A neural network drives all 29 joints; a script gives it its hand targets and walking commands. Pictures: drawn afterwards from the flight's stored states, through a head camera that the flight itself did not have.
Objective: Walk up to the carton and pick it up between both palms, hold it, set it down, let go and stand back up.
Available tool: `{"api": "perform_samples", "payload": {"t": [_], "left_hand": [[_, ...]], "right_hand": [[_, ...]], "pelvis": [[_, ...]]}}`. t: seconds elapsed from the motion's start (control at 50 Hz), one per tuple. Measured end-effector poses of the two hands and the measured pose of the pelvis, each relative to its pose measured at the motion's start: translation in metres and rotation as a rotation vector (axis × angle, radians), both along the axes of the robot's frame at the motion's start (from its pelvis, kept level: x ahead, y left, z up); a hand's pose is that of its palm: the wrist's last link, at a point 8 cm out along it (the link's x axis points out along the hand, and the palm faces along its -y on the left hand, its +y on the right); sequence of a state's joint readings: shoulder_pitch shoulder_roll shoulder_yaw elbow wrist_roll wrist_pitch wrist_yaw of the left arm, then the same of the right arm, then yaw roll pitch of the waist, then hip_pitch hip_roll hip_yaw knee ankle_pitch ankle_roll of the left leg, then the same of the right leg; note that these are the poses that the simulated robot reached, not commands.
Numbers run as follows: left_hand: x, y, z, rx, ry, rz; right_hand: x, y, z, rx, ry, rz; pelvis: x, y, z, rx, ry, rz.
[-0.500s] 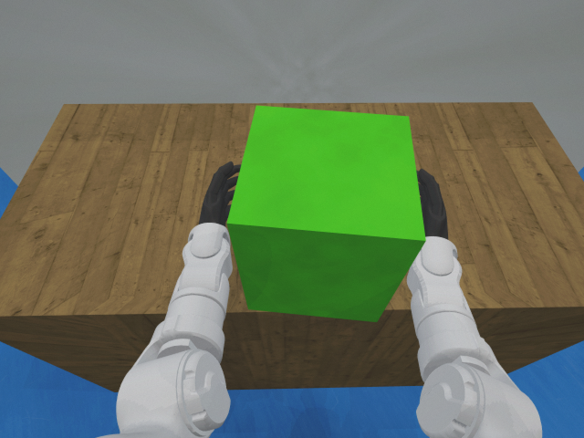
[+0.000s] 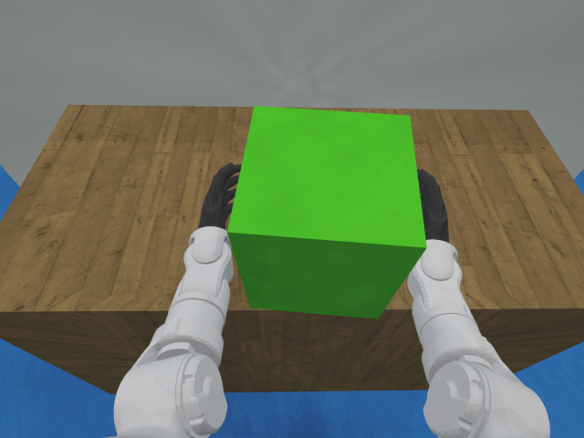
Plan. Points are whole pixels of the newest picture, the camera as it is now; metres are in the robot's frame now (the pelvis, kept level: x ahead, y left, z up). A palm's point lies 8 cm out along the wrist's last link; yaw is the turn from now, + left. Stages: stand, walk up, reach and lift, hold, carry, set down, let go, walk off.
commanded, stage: reach and lift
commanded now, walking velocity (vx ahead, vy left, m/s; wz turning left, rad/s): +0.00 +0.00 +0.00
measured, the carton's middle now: (321, 222) +0.43 +0.00 +0.03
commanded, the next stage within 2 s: none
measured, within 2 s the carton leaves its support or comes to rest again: neither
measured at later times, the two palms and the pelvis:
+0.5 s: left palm (200, 232) +0.38 +0.17 +0.07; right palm (432, 231) +0.38 -0.13 +0.10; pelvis -0.04 +0.01 +0.00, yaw -1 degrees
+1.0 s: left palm (209, 213) +0.39 +0.15 +0.10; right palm (453, 216) +0.38 -0.15 +0.12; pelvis -0.02 +0.01 +0.00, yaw -1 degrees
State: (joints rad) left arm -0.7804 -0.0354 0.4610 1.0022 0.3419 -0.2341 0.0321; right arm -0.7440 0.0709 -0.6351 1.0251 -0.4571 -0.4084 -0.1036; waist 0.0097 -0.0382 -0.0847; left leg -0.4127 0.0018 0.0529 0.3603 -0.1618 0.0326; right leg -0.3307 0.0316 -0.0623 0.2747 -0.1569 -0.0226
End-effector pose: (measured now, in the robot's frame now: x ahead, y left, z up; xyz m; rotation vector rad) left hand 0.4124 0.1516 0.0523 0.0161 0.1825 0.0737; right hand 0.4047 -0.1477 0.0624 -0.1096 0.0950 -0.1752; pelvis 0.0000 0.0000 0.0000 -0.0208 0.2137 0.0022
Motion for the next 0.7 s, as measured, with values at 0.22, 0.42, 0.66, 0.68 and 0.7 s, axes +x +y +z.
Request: {"api": "perform_samples", "payload": {"t": [0.22,0.42,0.66,0.68,0.7], "left_hand": [[-0.014,0.006,0.011,-0.035,-0.066,0.009],[-0.027,0.011,0.016,-0.046,-0.029,0.005],[-0.038,0.017,0.017,-0.039,0.036,0.027],[-0.038,0.017,0.018,-0.039,0.037,0.027],[-0.037,0.016,0.019,-0.039,0.038,0.027]], "right_hand": [[-0.012,0.007,0.027,-0.027,-0.084,0.015],[-0.025,0.012,0.035,0.004,-0.059,0.010],[-0.027,0.018,0.037,0.041,-0.006,0.032],[-0.027,0.018,0.038,0.044,-0.004,0.032],[-0.027,0.018,0.040,0.046,-0.004,0.031]], "pelvis": [[-0.018,0.000,0.000,-0.001,0.000,-0.001],[-0.033,0.003,0.000,-0.001,-0.020,-0.012],[-0.038,0.010,-0.001,-0.006,-0.029,-0.009],[-0.038,0.010,-0.001,-0.006,-0.031,-0.008],[-0.038,0.010,-0.001,-0.006,-0.033,-0.008]]}}
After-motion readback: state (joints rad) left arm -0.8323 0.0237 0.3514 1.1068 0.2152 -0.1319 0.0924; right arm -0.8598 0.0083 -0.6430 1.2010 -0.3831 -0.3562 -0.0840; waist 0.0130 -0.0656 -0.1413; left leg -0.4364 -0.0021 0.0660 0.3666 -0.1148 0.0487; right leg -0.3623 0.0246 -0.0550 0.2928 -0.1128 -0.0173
